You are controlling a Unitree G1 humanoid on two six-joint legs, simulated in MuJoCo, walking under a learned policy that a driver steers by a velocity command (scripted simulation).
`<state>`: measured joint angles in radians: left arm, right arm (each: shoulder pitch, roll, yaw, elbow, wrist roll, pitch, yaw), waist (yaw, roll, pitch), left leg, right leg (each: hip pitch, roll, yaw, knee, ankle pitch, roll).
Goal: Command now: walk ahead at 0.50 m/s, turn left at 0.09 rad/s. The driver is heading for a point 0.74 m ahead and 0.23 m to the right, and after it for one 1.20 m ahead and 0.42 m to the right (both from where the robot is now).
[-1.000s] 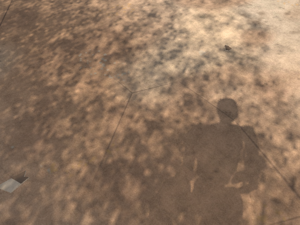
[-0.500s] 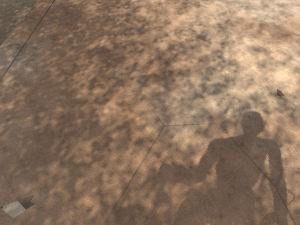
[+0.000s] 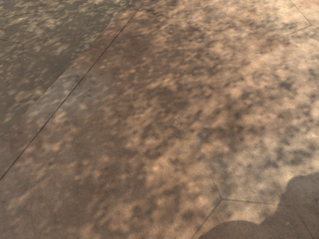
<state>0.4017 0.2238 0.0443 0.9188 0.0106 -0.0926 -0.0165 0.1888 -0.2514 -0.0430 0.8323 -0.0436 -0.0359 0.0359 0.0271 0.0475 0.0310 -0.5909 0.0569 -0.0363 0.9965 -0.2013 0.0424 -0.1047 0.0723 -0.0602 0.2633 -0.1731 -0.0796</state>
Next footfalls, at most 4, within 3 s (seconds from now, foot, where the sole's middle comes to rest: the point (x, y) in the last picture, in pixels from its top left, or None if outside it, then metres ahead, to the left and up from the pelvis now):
0.24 left None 0.29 0.12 -0.78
0.80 right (212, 238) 0.50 -0.14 -0.78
1.32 left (214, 166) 0.83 -0.18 -0.78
1.70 right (238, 205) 0.64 -0.26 -0.79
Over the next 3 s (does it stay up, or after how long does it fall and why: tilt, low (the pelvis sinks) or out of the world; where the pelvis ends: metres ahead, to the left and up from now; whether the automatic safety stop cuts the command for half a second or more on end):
stays up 0.83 -0.17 -0.02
